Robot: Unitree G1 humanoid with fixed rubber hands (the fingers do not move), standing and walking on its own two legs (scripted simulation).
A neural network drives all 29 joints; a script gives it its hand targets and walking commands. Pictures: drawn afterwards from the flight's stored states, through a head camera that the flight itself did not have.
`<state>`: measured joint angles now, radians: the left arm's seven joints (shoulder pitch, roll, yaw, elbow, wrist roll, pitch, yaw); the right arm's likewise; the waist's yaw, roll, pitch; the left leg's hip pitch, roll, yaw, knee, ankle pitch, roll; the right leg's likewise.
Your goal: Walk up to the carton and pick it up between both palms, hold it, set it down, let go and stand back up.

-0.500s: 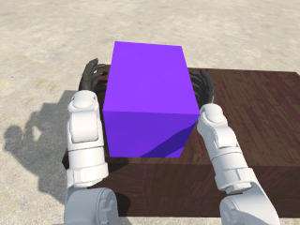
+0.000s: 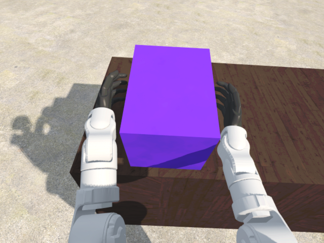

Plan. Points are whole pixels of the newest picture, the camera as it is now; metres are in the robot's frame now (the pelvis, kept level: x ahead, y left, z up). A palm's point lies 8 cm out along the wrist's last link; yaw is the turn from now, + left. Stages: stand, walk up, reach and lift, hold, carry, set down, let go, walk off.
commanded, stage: set down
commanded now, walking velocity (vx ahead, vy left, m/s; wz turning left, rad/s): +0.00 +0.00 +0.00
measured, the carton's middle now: (168, 109) +0.43 -0.01 +0.08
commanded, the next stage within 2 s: none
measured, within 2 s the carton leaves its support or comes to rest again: neither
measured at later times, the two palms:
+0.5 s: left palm (110, 102) +0.38 +0.13 +0.16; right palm (235, 120) +0.34 -0.16 +0.13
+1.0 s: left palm (117, 105) +0.42 +0.12 +0.11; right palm (228, 119) +0.37 -0.16 +0.10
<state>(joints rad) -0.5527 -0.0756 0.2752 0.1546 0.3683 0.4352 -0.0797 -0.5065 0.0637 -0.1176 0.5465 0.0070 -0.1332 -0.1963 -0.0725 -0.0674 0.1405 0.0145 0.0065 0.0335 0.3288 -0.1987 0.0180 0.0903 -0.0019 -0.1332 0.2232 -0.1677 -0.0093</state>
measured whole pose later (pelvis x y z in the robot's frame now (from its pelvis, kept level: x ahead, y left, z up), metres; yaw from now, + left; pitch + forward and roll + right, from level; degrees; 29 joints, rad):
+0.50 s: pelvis -0.01 +0.00 +0.00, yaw +0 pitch -8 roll -1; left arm -0.65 -0.05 0.28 0.37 0.36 0.37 -0.07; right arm -0.55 0.07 -0.19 0.64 -0.03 -0.15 -0.20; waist -0.08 -0.07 0.11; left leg 0.00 0.00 0.04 0.31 -0.18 0.03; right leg 0.06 -0.01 -0.13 0.23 -0.16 0.00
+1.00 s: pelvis +0.02 +0.00 +0.00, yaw -1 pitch -5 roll -1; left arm -0.72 -0.03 0.38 0.68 0.38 0.20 -0.06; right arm -0.63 0.12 -0.39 0.85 -0.17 -0.23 -0.16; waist -0.06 -0.07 0.09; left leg -0.02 0.01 0.06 0.30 -0.20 0.02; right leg 0.04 -0.01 -0.12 0.21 -0.17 0.00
